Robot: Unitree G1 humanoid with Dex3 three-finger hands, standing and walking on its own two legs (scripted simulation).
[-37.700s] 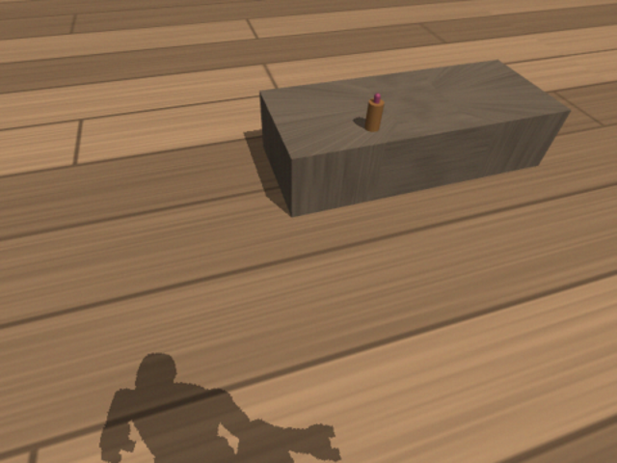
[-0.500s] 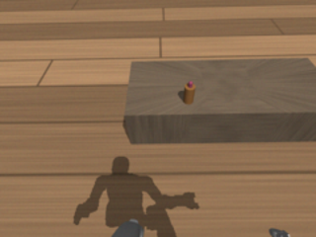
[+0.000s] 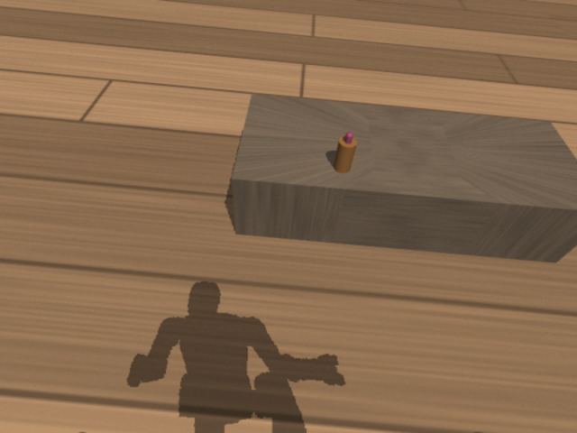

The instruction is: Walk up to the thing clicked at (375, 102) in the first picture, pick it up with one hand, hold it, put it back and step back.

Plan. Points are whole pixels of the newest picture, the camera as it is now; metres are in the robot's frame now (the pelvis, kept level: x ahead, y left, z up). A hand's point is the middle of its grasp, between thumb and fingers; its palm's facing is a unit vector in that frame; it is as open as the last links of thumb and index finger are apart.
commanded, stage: step back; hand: right
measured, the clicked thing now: (345, 151) +1.08 -0.23 -0.35
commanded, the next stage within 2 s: stand in 0.94 s
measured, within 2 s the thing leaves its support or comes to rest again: neither
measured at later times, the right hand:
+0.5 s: hand out of the picture +0.05 -0.24 -0.15, palm faces -0.01 +0.94 -0.33, open 7.4 cm
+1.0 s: hand out of the picture +0.13 -0.24 -0.14, palm faces +0.01 +0.93 -0.36, open 7.4 cm
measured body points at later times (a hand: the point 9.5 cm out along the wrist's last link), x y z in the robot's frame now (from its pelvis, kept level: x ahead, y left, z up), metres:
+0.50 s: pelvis -0.02 +0.01 +0.00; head +0.00 +0.01 +0.45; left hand +0.04 +0.34 -0.11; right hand +0.05 -0.29 -0.13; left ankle +0.00 +0.14 -0.73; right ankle -0.02 -0.11 -0.73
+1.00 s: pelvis +0.01 +0.02 +0.01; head +0.03 +0.03 +0.46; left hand +0.13 +0.33 -0.12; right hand +0.12 -0.28 -0.11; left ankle +0.01 +0.13 -0.73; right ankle -0.02 -0.11 -0.73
